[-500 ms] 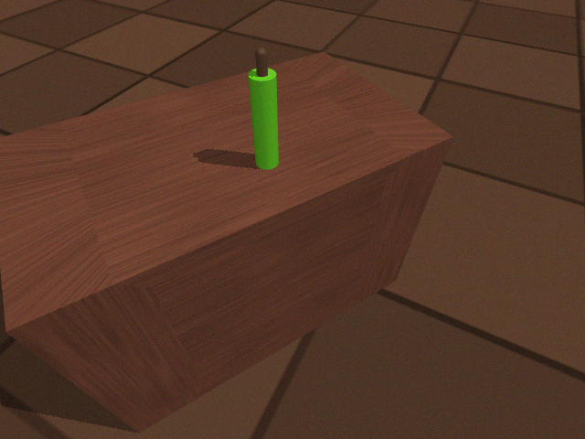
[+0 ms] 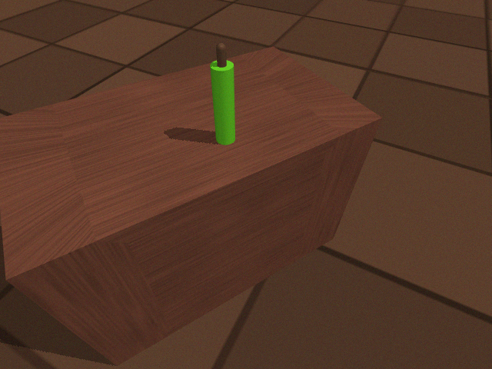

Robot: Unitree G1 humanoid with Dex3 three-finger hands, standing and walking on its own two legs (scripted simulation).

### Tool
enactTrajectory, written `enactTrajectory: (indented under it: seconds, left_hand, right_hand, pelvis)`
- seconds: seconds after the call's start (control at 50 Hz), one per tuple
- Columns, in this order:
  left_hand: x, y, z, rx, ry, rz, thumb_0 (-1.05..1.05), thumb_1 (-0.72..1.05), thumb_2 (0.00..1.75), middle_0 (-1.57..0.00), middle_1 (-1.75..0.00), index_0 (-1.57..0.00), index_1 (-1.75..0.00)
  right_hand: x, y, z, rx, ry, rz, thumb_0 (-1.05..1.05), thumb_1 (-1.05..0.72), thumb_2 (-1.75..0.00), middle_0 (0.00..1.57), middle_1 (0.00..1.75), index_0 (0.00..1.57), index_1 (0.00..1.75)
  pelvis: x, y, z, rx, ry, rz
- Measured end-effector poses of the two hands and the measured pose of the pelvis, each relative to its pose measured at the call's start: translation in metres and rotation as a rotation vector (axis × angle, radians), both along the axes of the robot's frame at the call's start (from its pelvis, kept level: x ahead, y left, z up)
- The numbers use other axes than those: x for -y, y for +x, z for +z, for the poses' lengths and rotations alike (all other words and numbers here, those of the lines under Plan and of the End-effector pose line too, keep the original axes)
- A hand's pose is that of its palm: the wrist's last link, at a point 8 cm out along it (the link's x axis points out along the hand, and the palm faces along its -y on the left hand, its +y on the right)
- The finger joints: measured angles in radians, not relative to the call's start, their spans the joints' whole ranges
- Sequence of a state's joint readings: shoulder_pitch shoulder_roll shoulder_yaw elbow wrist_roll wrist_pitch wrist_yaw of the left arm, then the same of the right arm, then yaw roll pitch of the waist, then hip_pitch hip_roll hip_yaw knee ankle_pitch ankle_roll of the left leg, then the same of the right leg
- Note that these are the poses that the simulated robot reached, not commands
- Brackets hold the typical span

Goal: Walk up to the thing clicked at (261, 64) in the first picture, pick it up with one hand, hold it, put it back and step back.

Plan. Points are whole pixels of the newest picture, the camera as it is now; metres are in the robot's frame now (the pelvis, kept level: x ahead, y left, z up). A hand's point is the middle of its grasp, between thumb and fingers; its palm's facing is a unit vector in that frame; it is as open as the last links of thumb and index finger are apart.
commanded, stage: stand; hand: right
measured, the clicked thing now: (223, 97) +0.74 +0.08 +0.05
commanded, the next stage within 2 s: walk up in 0.62 s
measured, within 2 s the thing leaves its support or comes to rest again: neither
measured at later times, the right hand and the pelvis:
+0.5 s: hand out of the picture +0.07 -0.25 -0.16, palm faces -0.03 +0.94 -0.34, open 7.4 cm; pelvis +0.00 +0.00 +0.00, yaw +0 degrees
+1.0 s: hand out of the picture +0.18 -0.23 -0.15, palm faces -0.20 +0.86 -0.47, open 7.4 cm; pelvis +0.07 +0.06 -0.03, yaw +14 degrees
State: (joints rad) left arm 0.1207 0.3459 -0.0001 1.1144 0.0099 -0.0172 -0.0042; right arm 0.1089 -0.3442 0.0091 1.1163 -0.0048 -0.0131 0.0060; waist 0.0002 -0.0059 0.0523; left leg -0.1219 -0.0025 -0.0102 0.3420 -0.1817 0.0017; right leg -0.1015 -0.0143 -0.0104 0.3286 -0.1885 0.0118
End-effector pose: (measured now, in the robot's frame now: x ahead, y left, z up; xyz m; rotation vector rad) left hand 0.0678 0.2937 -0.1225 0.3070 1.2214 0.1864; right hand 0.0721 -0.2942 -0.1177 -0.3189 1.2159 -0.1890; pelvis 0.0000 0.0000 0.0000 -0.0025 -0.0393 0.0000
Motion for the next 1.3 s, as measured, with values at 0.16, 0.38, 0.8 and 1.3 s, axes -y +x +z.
enactTrajectory:
  seconds: [0.16,0.38,0.8,1.3]
  left_hand:
    - [-0.001,0.000,0.000,-0.003,0.000,0.002,0.00,0.91,0.90,-0.20,-0.30,-0.20,-0.30]
    - [-0.001,-0.003,0.000,-0.012,0.002,0.007,0.00,0.91,0.90,-0.20,-0.30,-0.20,-0.30]
    - [-0.035,-0.017,0.002,0.108,0.017,0.142,0.00,0.90,0.90,-0.21,-0.30,-0.21,-0.30]
    - [-0.070,0.066,-0.015,0.124,0.036,0.333,0.00,0.91,0.90,-0.20,-0.30,-0.20,-0.30]
  right_hand:
    - [0.000,-0.002,0.000,-0.005,-0.001,-0.003,0.01,-0.90,-0.90,0.20,0.30,0.21,0.30]
    - [0.000,-0.004,-0.001,-0.016,0.000,-0.004,0.01,-0.90,-0.90,0.20,0.30,0.21,0.30]
    - [0.001,0.035,0.006,-0.062,-0.036,0.135,0.01,-0.90,-0.90,0.20,0.30,0.21,0.30]
    - [-0.030,0.217,0.009,0.055,-0.152,0.401,0.01,-0.89,-0.90,0.21,0.30,0.21,0.30]
  pelvis:
    - [0.000,0.000,0.000,0.001,0.001,0.000]
    - [0.000,0.001,0.000,-0.001,0.001,0.002]
    - [-0.011,0.022,-0.009,-0.011,-0.026,0.127]
    - [-0.028,0.152,-0.033,-0.004,0.002,0.380]
